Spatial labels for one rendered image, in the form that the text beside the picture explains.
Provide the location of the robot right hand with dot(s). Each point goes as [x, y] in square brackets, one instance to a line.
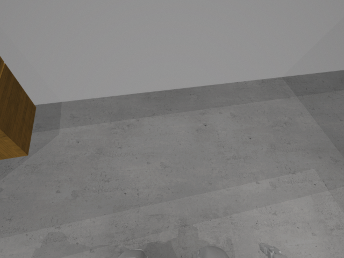
[271, 252]

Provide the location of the cupboard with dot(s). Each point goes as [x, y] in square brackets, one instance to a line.
[17, 113]

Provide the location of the right robot thigh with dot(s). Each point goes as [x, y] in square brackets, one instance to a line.
[211, 252]

